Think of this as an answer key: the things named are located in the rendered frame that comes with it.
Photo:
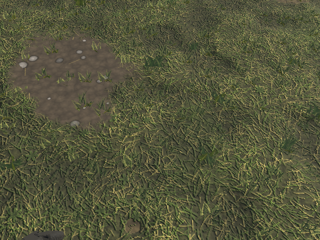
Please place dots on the robot left hand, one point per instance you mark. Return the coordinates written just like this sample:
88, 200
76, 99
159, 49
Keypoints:
46, 235

